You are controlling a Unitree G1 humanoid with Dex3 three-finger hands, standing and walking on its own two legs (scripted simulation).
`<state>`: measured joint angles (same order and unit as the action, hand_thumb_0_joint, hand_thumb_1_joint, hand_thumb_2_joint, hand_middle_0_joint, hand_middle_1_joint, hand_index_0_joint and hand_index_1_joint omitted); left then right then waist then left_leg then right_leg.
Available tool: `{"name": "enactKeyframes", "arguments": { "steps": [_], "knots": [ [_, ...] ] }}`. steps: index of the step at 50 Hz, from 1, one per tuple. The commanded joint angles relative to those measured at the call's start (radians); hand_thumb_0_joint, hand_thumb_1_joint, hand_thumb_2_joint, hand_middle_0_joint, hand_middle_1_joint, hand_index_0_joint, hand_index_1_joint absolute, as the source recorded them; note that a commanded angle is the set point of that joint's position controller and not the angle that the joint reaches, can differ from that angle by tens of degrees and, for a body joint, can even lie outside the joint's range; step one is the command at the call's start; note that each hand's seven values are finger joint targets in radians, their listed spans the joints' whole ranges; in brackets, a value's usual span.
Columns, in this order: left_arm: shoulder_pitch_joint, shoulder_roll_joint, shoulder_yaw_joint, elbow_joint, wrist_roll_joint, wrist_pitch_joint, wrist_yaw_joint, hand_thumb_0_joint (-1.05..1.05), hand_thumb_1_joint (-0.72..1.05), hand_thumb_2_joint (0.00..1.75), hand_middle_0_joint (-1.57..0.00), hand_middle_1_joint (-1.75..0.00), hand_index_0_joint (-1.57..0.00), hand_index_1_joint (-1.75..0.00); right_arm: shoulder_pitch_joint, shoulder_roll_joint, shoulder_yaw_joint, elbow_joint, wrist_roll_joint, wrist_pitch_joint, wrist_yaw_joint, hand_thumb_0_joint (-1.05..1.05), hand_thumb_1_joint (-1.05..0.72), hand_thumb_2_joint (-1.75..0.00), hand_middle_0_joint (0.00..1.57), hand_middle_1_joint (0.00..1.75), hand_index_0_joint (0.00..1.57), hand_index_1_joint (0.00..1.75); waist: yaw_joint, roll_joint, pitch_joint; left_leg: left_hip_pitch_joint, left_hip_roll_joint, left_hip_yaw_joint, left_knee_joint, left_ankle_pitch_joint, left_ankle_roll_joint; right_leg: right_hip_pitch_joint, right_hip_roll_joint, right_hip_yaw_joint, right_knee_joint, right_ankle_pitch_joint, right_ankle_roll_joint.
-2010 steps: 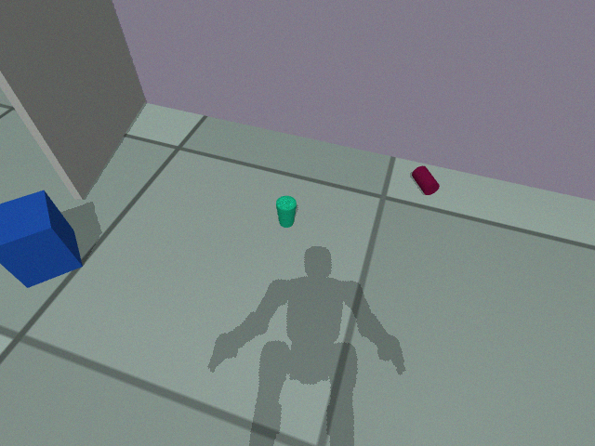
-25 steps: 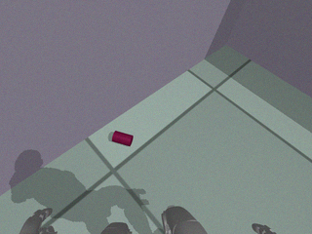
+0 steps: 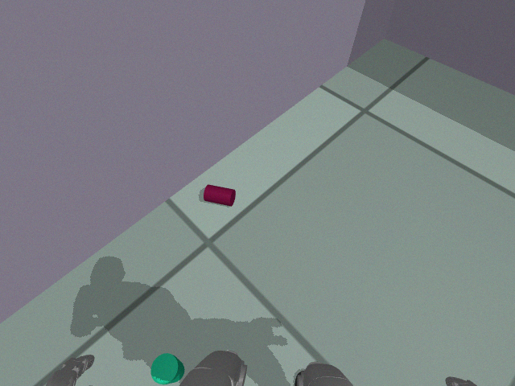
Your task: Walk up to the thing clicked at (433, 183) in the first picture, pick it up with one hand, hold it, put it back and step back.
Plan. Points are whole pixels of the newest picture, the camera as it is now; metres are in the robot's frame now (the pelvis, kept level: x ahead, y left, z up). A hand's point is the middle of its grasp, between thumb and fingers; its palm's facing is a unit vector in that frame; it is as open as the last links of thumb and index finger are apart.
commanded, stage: step back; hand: left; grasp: from above
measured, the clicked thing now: (219, 195) +0.87 +0.25 -0.73
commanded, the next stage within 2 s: stand in 1.42 s
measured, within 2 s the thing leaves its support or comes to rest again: neither
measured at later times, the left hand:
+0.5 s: hand out of the picture -0.13 +0.25 -0.16, palm faces +0.01 -0.91 -0.41, open 7.4 cm
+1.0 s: hand out of the picture -0.12 +0.30 -0.14, palm faces +0.02 -0.92 -0.39, open 7.4 cm
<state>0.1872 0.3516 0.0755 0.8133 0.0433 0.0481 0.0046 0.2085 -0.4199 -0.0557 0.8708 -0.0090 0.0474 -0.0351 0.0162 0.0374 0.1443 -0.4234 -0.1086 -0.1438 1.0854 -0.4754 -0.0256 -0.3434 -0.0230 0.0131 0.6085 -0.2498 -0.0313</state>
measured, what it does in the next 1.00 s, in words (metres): walks backwards: left foot, then right foot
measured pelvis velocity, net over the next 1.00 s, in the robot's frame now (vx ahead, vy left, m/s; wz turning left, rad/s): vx -0.17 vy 0.01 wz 0.03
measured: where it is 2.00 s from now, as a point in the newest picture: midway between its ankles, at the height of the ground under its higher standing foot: outside the picture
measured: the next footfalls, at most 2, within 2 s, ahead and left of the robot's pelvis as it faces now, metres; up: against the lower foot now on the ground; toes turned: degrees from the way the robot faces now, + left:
left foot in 0.14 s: -0.05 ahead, +0.12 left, +0.00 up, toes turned +2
right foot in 0.46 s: -0.17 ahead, -0.15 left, +0.00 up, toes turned +2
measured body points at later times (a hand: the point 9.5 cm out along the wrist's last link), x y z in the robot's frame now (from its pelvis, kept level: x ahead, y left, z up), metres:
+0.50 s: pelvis -0.18 -0.02 -0.01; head -0.15 -0.03 +0.43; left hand -0.13 +0.30 -0.13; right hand -0.03 -0.33 -0.12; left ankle -0.09 +0.11 -0.73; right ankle -0.21 -0.15 -0.73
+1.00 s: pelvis -0.17 +0.01 +0.00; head -0.15 +0.02 +0.45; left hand -0.12 +0.35 -0.12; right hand -0.12 -0.30 -0.11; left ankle -0.18 +0.13 -0.73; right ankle -0.14 -0.13 -0.69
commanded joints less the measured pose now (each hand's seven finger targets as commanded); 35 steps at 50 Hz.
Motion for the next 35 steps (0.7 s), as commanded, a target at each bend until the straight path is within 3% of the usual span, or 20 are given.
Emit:
{"name": "enactKeyframes", "arguments": {
  "steps": [1,4,6,7,8,9,10,13,15,19,22,23,24,25,26,27,29,30,33,35],
  "knots": [
    [0.056,0.233,0.074,-0.093,0.001,-0.016,0.038,0.0,0.9,0.9,-0.2,-0.3,-0.2,-0.3,-0.033,-0.122,-0.026,-0.1,-0.01,-0.039,-0.013,0.0,-0.9,-0.9,0.2,0.3,0.2,0.3,0.069,-0.254,-0.218,-0.125,0.049,0.06,-0.226,-0.087,-0.006,0.412,-0.241,0.226,-0.079,0.533,-0.187],
    [-0.033,0.259,0.07,-0.122,-0.012,-0.007,0.039,0.0,0.9,0.9,-0.2,-0.3,-0.2,-0.3,0.079,-0.141,-0.042,-0.055,-0.016,-0.033,-0.004,0.0,-0.9,-0.9,0.2,0.3,0.2,0.3,0.012,-0.266,-0.261,0.064,0.088,0.099,-0.438,0.002,0.026,0.304,-0.272,0.252,-0.07,0.451,-0.169],
    [-0.07,0.265,0.057,-0.131,-0.021,0.002,0.031,0.0,0.9,0.9,-0.2,-0.3,-0.2,-0.3,0.142,-0.155,-0.056,-0.017,-0.014,-0.027,0.003,0.0,-0.9,-0.9,0.2,0.3,0.2,0.3,-0.029,-0.184,-0.268,0.219,0.072,0.138,-0.624,0.216,0.056,0.171,-0.222,0.192,-0.027,0.297,-0.108],
    [-0.072,0.246,0.045,-0.137,-0.025,0.004,0.028,0.0,0.9,0.9,-0.2,-0.3,-0.2,-0.3,0.136,-0.186,-0.066,-0.023,-0.026,-0.022,0.003,0.0,-0.9,-0.9,0.2,0.3,0.2,0.3,-0.036,-0.115,-0.245,0.245,0.144,0.021,-0.669,0.248,0.096,0.062,-0.168,0.171,0.033,0.169,-0.056],
    [-0.064,0.21,0.036,-0.136,-0.028,0.004,0.026,0.0,0.9,0.9,-0.2,-0.3,-0.2,-0.3,0.091,-0.257,-0.078,-0.041,-0.041,-0.018,0.009,0.0,-0.9,-0.9,0.2,0.3,0.2,0.3,-0.022,0.096,-0.212,0.285,0.332,-0.234,-0.717,0.351,0.179,-0.131,-0.037,0.07,0.192,-0.092,-0.005],
    [-0.111,0.234,0.052,-0.139,-0.034,0.002,0.037,0.0,0.9,0.9,-0.2,-0.3,-0.2,-0.3,0.009,-0.324,-0.084,-0.072,-0.037,-0.015,0.021,0.0,-0.9,-0.9,0.2,0.3,0.2,0.3,-0.042,0.212,-0.181,0.134,0.485,-0.348,-0.78,0.37,0.317,-0.114,0.072,-0.001,0.413,-0.379,0.02],
    [-0.124,0.254,0.064,-0.127,-0.019,0.003,0.042,0.0,0.9,0.9,-0.2,-0.3,-0.2,-0.3,-0.038,-0.332,-0.086,-0.093,-0.045,-0.022,0.018,0.0,-0.9,-0.9,0.2,0.3,0.2,0.3,-0.051,0.196,-0.143,-0.009,0.528,-0.407,-0.792,0.383,0.366,-0.057,0.07,0.099,0.577,-0.422,0.025],
    [-0.045,0.23,0.063,-0.055,-0.038,0.01,0.026,0.0,0.9,0.9,-0.2,-0.3,-0.2,-0.3,-0.147,-0.202,-0.045,-0.116,-0.052,-0.027,0.008,0.0,-0.9,-0.9,0.2,0.3,0.2,0.3,0.03,0.067,-0.1,-0.013,0.359,-0.105,-0.729,0.492,0.265,-0.058,0.123,0.149,0.71,-0.272,0.013],
    [0.015,0.231,0.063,-0.027,-0.036,0.006,0.021,0.0,0.9,0.9,-0.2,-0.3,-0.2,-0.3,-0.158,-0.19,-0.043,-0.12,-0.043,-0.023,0.012,0.0,-0.9,-0.9,0.2,0.3,0.2,0.3,0.041,0.078,-0.086,0.01,0.315,-0.053,-0.72,0.379,0.234,-0.064,0.124,0.108,0.669,-0.225,0.022],
    [0.016,0.203,0.034,-0.015,-0.027,-0.048,0.01,0.0,0.9,0.9,-0.2,-0.3,-0.2,-0.3,-0.069,-0.181,-0.058,-0.09,-0.037,-0.028,0.022,0.0,-0.9,-0.9,0.2,0.3,0.2,0.3,-0.032,0.155,-0.172,0.315,0.315,-0.074,-0.672,0.077,0.233,-0.066,0.019,0.057,0.089,-0.28,0.041],
    [0.128,0.191,0.038,0.077,-0.019,-0.089,0.022,0.0,0.9,0.9,-0.2,-0.3,-0.2,-0.3,-0.062,-0.199,-0.064,-0.07,-0.035,0.001,0.036,0.0,-0.9,-0.9,0.2,0.3,0.2,0.3,-0.003,0.089,-0.211,0.249,0.263,0.018,-0.486,0.085,0.183,0.176,0.066,-0.016,-0.378,-0.107,0.021],
    [0.132,0.241,0.055,0.096,-0.003,-0.099,0.028,0.0,0.9,0.9,-0.2,-0.3,-0.2,-0.3,-0.042,-0.146,-0.047,-0.069,-0.032,0.003,0.038,0.0,-0.9,-0.9,0.2,0.3,0.2,0.3,-0.003,0.0,-0.183,0.082,0.215,0.052,-0.371,0.046,0.138,0.288,0.013,0.124,-0.355,-0.088,0.002],
    [0.108,0.304,0.066,0.085,0.013,-0.105,0.03,0.0,0.9,0.9,-0.2,-0.3,-0.2,-0.3,-0.041,-0.093,-0.03,-0.087,-0.026,-0.001,0.043,0.0,-0.9,-0.9,0.2,0.3,0.2,0.3,-0.006,-0.155,-0.136,-0.155,0.117,0.087,-0.272,-0.05,0.071,0.332,-0.135,0.403,-0.34,-0.216,-0.049],
    [0.043,0.383,0.087,0.049,0.016,-0.099,0.035,0.0,0.9,0.9,-0.2,-0.3,-0.2,-0.3,-0.106,-0.131,-0.041,-0.105,-0.033,-0.004,0.037,0.0,-0.9,-0.9,0.2,0.3,0.2,0.3,0.033,-0.167,-0.081,-0.147,0.132,0.012,-0.236,-0.068,0.034,0.07,-0.332,0.578,-0.375,-0.475,-0.171],
    [-0.058,0.424,0.087,0.031,0.019,-0.099,0.038,0.0,0.9,0.9,-0.2,-0.3,-0.2,-0.3,-0.124,-0.198,-0.071,-0.081,-0.035,-0.003,0.035,0.0,-0.9,-0.9,0.2,0.3,0.2,0.3,0.018,-0.225,0.011,0.014,0.172,-0.062,-0.105,-0.036,0.026,-0.213,-0.404,0.664,-0.432,-0.644,-0.228],
    [-0.117,0.356,0.072,0.02,0.01,-0.106,0.036,0.0,0.9,0.9,-0.2,-0.3,-0.2,-0.3,-0.115,-0.217,-0.077,-0.063,-0.022,-0.007,0.046,0.0,-0.9,-0.9,0.2,0.3,0.2,0.3,-0.026,-0.139,0.072,0.047,0.183,-0.074,-0.111,0.026,0.026,-0.235,-0.341,0.539,-0.404,-0.602,-0.19],
    [-0.06,0.278,0.055,0.043,-0.002,-0.116,0.033,0.0,0.9,0.9,-0.2,-0.3,-0.2,-0.3,-0.092,-0.165,-0.062,-0.033,-0.013,-0.023,0.055,0.0,-0.9,-0.9,0.2,0.3,0.2,0.3,-0.019,-0.102,0.029,-0.053,0.098,-0.006,-0.173,0.105,0.017,0.009,-0.183,0.294,-0.32,-0.249,-0.117],
    [-0.015,0.283,0.057,0.063,-0.002,-0.118,0.031,0.0,0.9,0.9,-0.2,-0.3,-0.2,-0.3,-0.096,-0.143,-0.052,-0.037,-0.017,-0.027,0.054,0.0,-0.9,-0.9,0.2,0.3,0.2,0.3,-0.003,-0.15,0.003,-0.061,0.099,0.006,-0.189,0.097,0.016,0.049,-0.183,0.277,-0.307,-0.18,-0.118],
    [0.078,0.316,0.069,0.081,0.004,-0.118,0.016,0.0,0.9,0.9,-0.2,-0.3,-0.2,-0.3,-0.132,-0.151,-0.049,-0.045,-0.025,-0.042,0.064,0.0,-0.9,-0.9,0.2,0.3,0.2,0.3,0.056,-0.199,-0.026,-0.075,0.096,0.051,-0.305,0.03,0.006,0.152,-0.195,0.282,-0.301,-0.27,-0.123],
    [0.082,0.328,0.076,0.081,0.001,-0.109,0.011,0.0,0.9,0.9,-0.2,-0.3,-0.2,-0.3,-0.124,-0.15,-0.053,-0.039,-0.028,-0.057,0.068,0.0,-0.9,-0.9,0.2,0.3,0.2,0.3,0.06,-0.256,-0.03,-0.061,0.099,0.105,-0.389,-0.018,0.007,0.183,-0.217,0.278,-0.288,-0.263,-0.141]
  ]
}}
